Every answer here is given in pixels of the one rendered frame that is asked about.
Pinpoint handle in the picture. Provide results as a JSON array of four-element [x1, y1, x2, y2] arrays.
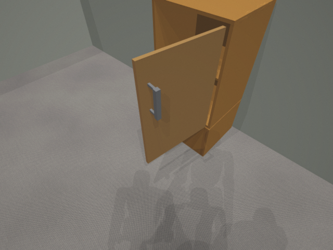
[[147, 83, 161, 121]]

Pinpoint cupboard door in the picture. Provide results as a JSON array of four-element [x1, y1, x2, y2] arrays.
[[132, 26, 226, 163]]

